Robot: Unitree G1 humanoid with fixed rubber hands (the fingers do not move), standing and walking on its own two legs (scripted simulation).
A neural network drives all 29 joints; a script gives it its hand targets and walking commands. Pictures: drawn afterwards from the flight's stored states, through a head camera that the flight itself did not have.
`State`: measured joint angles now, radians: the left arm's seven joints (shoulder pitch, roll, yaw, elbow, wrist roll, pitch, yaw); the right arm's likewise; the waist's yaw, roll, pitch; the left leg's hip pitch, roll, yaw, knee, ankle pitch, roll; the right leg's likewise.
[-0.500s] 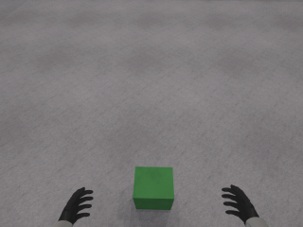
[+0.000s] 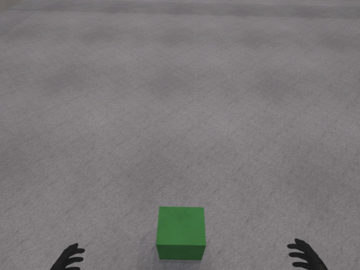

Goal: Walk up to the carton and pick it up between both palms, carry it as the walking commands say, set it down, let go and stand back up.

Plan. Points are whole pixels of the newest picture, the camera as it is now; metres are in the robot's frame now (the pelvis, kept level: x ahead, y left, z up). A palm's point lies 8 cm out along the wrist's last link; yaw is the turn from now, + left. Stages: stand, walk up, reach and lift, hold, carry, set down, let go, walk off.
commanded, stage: stand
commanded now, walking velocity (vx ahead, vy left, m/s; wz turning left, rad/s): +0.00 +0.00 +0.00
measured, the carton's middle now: (181, 234) +0.41 +0.01 -0.65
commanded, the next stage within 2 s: none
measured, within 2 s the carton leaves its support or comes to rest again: neither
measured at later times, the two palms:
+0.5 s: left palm out of the picture +0.11 +0.30 -0.09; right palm out of the picture +0.12 -0.29 -0.09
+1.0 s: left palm out of the picture +0.08 +0.31 -0.10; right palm out of the picture +0.09 -0.30 -0.09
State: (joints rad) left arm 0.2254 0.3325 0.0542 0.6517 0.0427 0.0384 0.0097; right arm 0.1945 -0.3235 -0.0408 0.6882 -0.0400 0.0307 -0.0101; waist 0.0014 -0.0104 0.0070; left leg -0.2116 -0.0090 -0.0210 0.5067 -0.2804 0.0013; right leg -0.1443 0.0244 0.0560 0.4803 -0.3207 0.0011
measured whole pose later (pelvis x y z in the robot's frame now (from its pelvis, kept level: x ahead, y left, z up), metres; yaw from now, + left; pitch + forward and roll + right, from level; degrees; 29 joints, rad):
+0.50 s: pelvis +0.01 +0.01 +0.00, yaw +0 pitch -1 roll +0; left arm 0.19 0.36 0.01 0.84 0.03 0.01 0.02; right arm 0.15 -0.35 -0.02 0.88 -0.03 0.00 -0.02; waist 0.00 -0.01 0.01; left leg -0.16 -0.02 -0.01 0.45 -0.26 0.01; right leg -0.10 0.01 0.06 0.42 -0.30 0.01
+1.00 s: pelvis -0.01 +0.01 +0.01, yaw +0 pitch -2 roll +0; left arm 0.17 0.38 0.01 0.96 0.03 0.00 0.02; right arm 0.13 -0.38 -0.01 0.99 -0.02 -0.01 -0.02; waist 0.00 -0.01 0.02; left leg -0.14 -0.02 -0.02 0.39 -0.21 0.01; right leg -0.07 0.01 0.06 0.37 -0.25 0.01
